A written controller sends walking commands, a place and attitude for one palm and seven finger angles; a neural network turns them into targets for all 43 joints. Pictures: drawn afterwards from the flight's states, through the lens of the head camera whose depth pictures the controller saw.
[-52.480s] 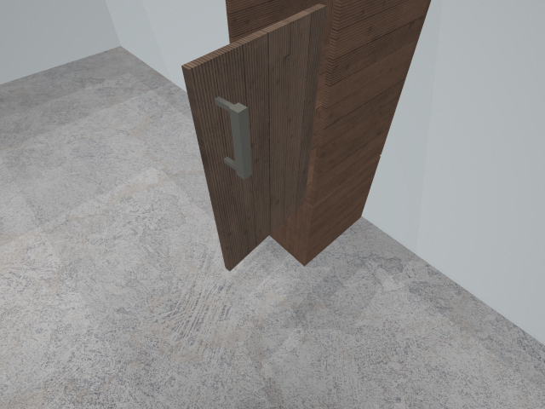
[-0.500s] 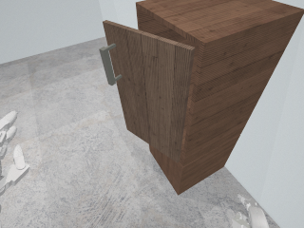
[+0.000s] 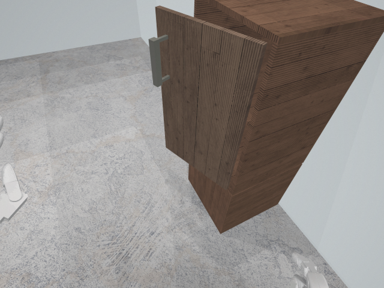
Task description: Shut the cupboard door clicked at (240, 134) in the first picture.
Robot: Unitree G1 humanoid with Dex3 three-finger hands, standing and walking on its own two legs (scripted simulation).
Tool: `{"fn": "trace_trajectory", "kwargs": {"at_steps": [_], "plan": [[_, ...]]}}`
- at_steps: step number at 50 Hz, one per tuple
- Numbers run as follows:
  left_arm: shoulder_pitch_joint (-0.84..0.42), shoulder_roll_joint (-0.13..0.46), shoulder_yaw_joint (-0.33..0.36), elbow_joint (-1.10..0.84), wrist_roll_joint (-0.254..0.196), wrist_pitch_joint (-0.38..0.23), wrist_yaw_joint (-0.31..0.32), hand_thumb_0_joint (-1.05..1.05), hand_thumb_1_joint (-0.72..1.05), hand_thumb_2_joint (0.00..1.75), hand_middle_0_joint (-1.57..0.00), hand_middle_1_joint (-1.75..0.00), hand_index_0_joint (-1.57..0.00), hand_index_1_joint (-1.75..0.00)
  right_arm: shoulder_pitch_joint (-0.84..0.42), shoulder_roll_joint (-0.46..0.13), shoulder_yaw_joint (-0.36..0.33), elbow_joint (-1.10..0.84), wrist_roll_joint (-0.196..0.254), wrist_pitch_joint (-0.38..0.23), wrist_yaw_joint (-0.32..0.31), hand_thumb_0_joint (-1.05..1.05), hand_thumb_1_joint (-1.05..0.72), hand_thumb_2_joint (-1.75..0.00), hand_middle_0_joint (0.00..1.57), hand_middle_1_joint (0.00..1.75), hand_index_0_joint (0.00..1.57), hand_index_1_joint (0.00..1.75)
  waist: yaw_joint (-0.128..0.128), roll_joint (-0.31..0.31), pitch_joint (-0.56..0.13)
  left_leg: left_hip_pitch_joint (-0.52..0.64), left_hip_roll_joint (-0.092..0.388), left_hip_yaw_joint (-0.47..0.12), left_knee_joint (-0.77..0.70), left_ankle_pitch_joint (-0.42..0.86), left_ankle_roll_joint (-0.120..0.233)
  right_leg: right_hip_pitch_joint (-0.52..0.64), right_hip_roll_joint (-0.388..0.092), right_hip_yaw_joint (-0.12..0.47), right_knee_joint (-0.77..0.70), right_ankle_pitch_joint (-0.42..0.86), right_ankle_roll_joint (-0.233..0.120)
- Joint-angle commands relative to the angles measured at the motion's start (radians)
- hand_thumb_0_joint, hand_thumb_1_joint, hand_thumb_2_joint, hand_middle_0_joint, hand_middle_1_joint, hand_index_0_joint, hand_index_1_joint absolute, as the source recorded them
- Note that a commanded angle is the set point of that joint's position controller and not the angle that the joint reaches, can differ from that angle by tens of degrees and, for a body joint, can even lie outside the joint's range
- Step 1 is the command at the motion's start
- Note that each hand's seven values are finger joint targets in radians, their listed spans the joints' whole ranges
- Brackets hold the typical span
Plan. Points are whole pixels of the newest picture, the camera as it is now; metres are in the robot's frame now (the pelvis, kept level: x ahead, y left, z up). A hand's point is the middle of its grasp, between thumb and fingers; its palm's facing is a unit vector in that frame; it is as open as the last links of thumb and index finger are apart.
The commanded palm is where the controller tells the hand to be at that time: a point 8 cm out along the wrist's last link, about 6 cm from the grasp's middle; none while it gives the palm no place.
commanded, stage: step back with the hand held close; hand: left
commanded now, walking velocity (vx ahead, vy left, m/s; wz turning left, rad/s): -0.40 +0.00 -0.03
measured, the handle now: (160, 61) +0.72 +0.16 +0.12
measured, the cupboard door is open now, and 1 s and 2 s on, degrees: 22 22 22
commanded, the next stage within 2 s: stop stepping back and stand still in 0.46 s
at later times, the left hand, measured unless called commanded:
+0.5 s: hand (21, 224) +0.16 +0.24 +0.18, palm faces +0.32 -0.84 -0.43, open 7.4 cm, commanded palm +0.08 +0.29 +0.19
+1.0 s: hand out of the picture +0.07 +0.27 +0.18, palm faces +0.36 -0.84 -0.41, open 7.4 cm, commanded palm +0.01 +0.32 +0.19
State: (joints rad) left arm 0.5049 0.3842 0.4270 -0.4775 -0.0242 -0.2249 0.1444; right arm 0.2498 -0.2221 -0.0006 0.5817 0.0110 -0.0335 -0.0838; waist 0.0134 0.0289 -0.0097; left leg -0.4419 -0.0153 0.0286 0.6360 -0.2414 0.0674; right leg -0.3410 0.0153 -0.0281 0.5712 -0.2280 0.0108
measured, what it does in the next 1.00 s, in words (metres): walks backwards: right foot, then left foot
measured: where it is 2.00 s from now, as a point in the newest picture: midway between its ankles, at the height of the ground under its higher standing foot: outside the picture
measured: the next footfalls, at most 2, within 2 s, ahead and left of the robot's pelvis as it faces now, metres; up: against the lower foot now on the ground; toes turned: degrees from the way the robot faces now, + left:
right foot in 0.40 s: -0.15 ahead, -0.10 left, +0.00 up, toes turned -2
left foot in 0.80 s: -0.03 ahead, +0.13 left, +0.00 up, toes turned -2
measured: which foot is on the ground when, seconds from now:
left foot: down 0.00-0.62, up 0.64-0.78, down 0.80-1.00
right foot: down 0.00-0.16, up 0.18-0.38, down 0.40-1.00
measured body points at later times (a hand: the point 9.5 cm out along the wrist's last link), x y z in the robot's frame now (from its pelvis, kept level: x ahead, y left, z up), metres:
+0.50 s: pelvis -0.08 +0.00 +0.00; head -0.03 +0.03 +0.45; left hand +0.14 +0.29 +0.20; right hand +0.11 -0.23 -0.07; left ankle +0.09 +0.07 -0.72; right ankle -0.19 -0.12 -0.72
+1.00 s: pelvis -0.15 +0.03 +0.01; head -0.15 +0.05 +0.46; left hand +0.05 +0.31 +0.20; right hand -0.04 -0.21 -0.07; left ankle -0.07 +0.13 -0.72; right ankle -0.19 -0.09 -0.72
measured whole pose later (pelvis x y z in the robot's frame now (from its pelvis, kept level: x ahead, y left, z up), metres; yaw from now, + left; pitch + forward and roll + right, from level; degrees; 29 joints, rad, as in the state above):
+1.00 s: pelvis -0.15 +0.03 +0.01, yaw -3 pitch +0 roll -1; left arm 0.56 0.43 0.43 -0.51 -0.05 -0.20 0.16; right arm 0.30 -0.15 0.03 0.65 0.00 -0.13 -0.08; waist -0.06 -0.05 -0.04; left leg -0.34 0.00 0.01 0.48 -0.14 0.02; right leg -0.16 0.02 0.02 0.48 -0.31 0.00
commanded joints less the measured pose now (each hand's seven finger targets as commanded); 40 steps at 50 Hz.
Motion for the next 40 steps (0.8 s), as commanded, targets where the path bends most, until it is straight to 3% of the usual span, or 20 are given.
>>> {"fn": "trace_trajectory", "kwargs": {"at_steps": [1,3,6,8,9,12,15,18,20,22,24,26,28,29,30,31,32,34,36,40], "plan": [[-0.083,0.226,0.123,-0.209,-0.012,-0.073,0.035,0.0,0.9,0.9,-0.2,-0.3,-0.2,-0.3,-0.09,-0.131,-0.062,-0.13,-0.013,-0.057,0.0,0.0,-0.9,-0.9,0.2,0.3,0.2,0.3,-0.027,-0.07,-0.04,0.029,0.051,-0.104,-0.057,-0.208,-0.036,-0.081,-0.17,0.271,-0.255,-0.212,-0.095],[-0.084,0.218,0.102,-0.213,-0.014,-0.082,0.042,0.0,0.9,0.9,-0.2,-0.3,-0.2,-0.3,-0.091,-0.117,-0.055,-0.123,-0.008,-0.054,0.002,0.0,-0.9,-0.9,0.2,0.3,0.2,0.3,-0.032,-0.087,-0.06,0.087,0.045,-0.099,-0.035,-0.142,-0.043,-0.113,-0.186,0.242,-0.25,-0.162,-0.098],[-0.043,0.249,0.138,-0.219,-0.016,-0.094,0.046,0.0,0.9,0.9,-0.2,-0.3,-0.2,-0.3,-0.11,-0.134,-0.056,-0.13,-0.008,-0.058,-0.006,0.0,-0.9,-0.9,0.2,0.3,0.2,0.3,-0.03,0.024,-0.06,0.033,0.102,-0.169,-0.205,-0.204,-0.02,-0.054,-0.084,0.136,-0.172,-0.177,-0.047],[-0.038,0.229,0.157,-0.243,-0.003,-0.109,0.037,0.0,0.9,0.9,-0.2,-0.3,-0.2,-0.3,-0.136,-0.162,-0.057,-0.15,-0.005,-0.076,-0.013,0.0,-0.9,-0.9,0.2,0.3,0.2,0.3,-0.017,0.234,-0.081,-0.274,0.261,-0.353,-0.501,-0.522,0.049,0.267,0.065,0.038,0.146,-0.102,0.007],[-0.036,0.238,0.18,-0.233,0.0,-0.114,0.031,0.0,0.9,0.9,-0.2,-0.3,-0.2,-0.3,-0.138,-0.162,-0.065,-0.146,-0.011,-0.081,-0.017,0.0,-0.9,-0.9,0.2,0.3,0.2,0.3,-0.006,0.257,-0.09,-0.365,0.323,-0.411,-0.548,-0.578,0.078,0.355,0.087,0.036,0.262,-0.067,0.009],[-0.002,0.22,0.167,-0.217,-0.011,-0.111,0.01,0.0,0.9,0.9,-0.2,-0.3,-0.2,-0.3,-0.138,-0.14,-0.07,-0.139,-0.021,-0.094,-0.003,0.0,-0.9,-0.9,0.2,0.3,0.2,0.3,-0.002,0.14,-0.086,-0.261,0.308,-0.351,-0.479,-0.418,0.077,0.276,0.083,0.055,0.247,-0.154,-0.001],[0.01,0.197,0.122,-0.236,-0.037,-0.116,0.0,0.0,0.9,0.9,-0.2,-0.3,-0.2,-0.3,-0.122,-0.122,-0.062,-0.102,-0.023,-0.111,0.013,0.0,-0.9,-0.9,0.2,0.3,0.2,0.3,-0.003,0.181,-0.1,-0.053,0.264,-0.284,-0.477,-0.301,0.018,0.184,0.076,0.02,0.035,-0.234,-0.019],[-0.026,0.224,0.109,-0.274,-0.048,-0.134,-0.002,0.0,0.9,0.9,-0.2,-0.3,-0.2,-0.3,-0.099,-0.117,-0.055,-0.059,-0.031,-0.115,0.018,0.0,-0.9,-0.9,0.2,0.3,0.2,0.3,-0.008,0.14,-0.189,0.252,0.232,-0.218,-0.35,0.114,-0.049,0.1,0.016,0.072,-0.247,-0.106,-0.037],[-0.08,0.25,0.116,-0.282,-0.043,-0.134,-0.003,0.0,0.9,0.9,-0.2,-0.3,-0.2,-0.3,-0.103,-0.121,-0.056,-0.045,-0.03,-0.11,0.014,0.0,-0.9,-0.9,0.2,0.3,0.2,0.3,-0.008,0.105,-0.275,0.445,0.192,-0.113,-0.232,0.491,-0.058,0.047,0.002,0.067,-0.239,0.102,-0.017],[-0.091,0.249,0.123,-0.299,-0.045,-0.123,-0.004,0.0,0.9,0.9,-0.2,-0.3,-0.2,-0.3,-0.1,-0.119,-0.068,-0.044,-0.025,-0.111,0.016,0.0,-0.9,-0.9,0.2,0.3,0.2,0.3,-0.008,0.14,-0.401,0.575,0.204,-0.111,-0.208,0.714,-0.039,0.06,0.03,0.04,-0.155,0.17,0.012],[-0.036,0.267,0.148,-0.324,-0.062,-0.104,-0.01,0.0,0.9,0.9,-0.2,-0.3,-0.2,-0.3,-0.109,-0.111,-0.077,-0.081,0.001,-0.099,0.027,0.0,-0.9,-0.9,0.2,0.3,0.2,0.3,-0.017,0.06,-0.447,0.656,0.196,-0.088,-0.175,0.737,-0.012,0.014,0.047,0.031,-0.108,0.157,0.059],[0.108,0.32,0.233,-0.312,-0.078,-0.086,-0.018,0.0,0.9,0.9,-0.2,-0.3,-0.2,-0.3,-0.158,-0.11,-0.072,-0.13,-0.002,-0.085,0.032,0.0,-0.9,-0.9,0.2,0.3,0.2,0.3,0.007,0.101,-0.395,0.474,0.196,-0.103,-0.262,0.406,-0.018,0.065,0.054,0.004,-0.114,-0.011,0.04],[0.144,0.31,0.234,-0.302,-0.101,-0.082,-0.025,0.0,0.9,0.9,-0.2,-0.3,-0.2,-0.3,-0.194,-0.091,-0.055,-0.16,0.003,-0.062,0.028,0.0,-0.9,-0.9,0.2,0.3,0.2,0.3,-0.005,0.082,-0.234,0.266,0.148,-0.06,-0.275,-0.029,-0.065,0.04,-0.008,0.025,-0.222,-0.159,-0.017],[0.183,0.324,0.246,-0.268,-0.101,-0.078,-0.016,0.0,0.9,0.9,-0.2,-0.3,-0.2,-0.3,-0.174,-0.085,-0.054,-0.157,0.006,-0.052,0.019,0.0,-0.9,-0.9,0.2,0.3,0.2,0.3,-0.016,-0.007,-0.162,0.295,0.073,-0.006,-0.095,-0.095,-0.103,-0.127,-0.097,0.096,-0.327,-0.326,-0.063],[0.188,0.321,0.238,-0.248,-0.099,-0.063,-0.005,0.0,0.9,0.9,-0.2,-0.3,-0.2,-0.3,-0.162,-0.086,-0.056,-0.146,0.002,-0.044,0.01,0.0,-0.9,-0.9,0.2,0.3,0.2,0.3,-0.02,-0.115,-0.089,0.329,0.004,-0.021,0.175,-0.112,-0.131,-0.36,-0.237,0.275,-0.444,-0.528,-0.141],[0.145,0.349,0.272,-0.255,-0.095,-0.041,0.012,0.0,0.9,0.9,-0.2,-0.3,-0.2,-0.3,-0.157,-0.11,-0.068,-0.127,-0.017,-0.038,0.003,0.0,-0.9,-0.9,0.2,0.3,0.2,0.3,-0.017,-0.122,-0.037,0.286,0.003,-0.085,0.361,-0.116,-0.128,-0.47,-0.352,0.414,-0.479,-0.561,-0.228],[0.109,0.283,0.191,-0.232,-0.079,-0.014,0.019,0.0,0.9,0.9,-0.2,-0.3,-0.2,-0.3,-0.124,-0.083,-0.05,-0.102,-0.017,-0.022,-0.001,0.0,-0.9,-0.9,0.2,0.3,0.2,0.3,-0.036,-0.131,0.044,0.143,0.039,-0.157,0.445,-0.128,-0.111,-0.417,-0.373,0.368,-0.427,-0.488,-0.256],[-0.076,0.239,0.116,-0.152,-0.043,0.004,0.037,0.0,0.9,0.9,-0.2,-0.3,-0.2,-0.3,-0.125,-0.092,-0.022,-0.1,-0.017,-0.027,-0.014,0.0,-0.9,-0.9,0.2,0.3,0.2,0.3,-0.053,-0.058,0.125,0.048,0.09,-0.129,0.308,-0.112,-0.082,-0.286,-0.28,0.232,-0.353,-0.317,-0.164],[-0.284,0.214,0.042,-0.083,-0.023,0.008,0.044,0.0,0.9,0.9,-0.2,-0.3,-0.2,-0.3,-0.126,-0.118,-0.034,-0.074,-0.004,-0.057,-0.03,0.0,-0.9,-0.9,0.2,0.3,0.2,0.3,-0.06,-0.087,0.155,0.125,0.081,-0.074,0.088,-0.066,-0.07,-0.23,-0.217,0.13,-0.298,-0.299,-0.102],[-0.219,0.204,0.029,-0.128,-0.008,-0.016,0.047,0.0,0.9,0.9,-0.2,-0.3,-0.2,-0.3,-0.114,-0.14,-0.048,-0.098,0.009,-0.11,-0.043,0.0,-0.9,-0.9,0.2,0.3,0.2,0.3,-0.019,-0.013,0.095,0.187,0.089,-0.118,-0.16,0.013,-0.023,-0.055,-0.089,0.12,-0.201,-0.078,-0.053]]}}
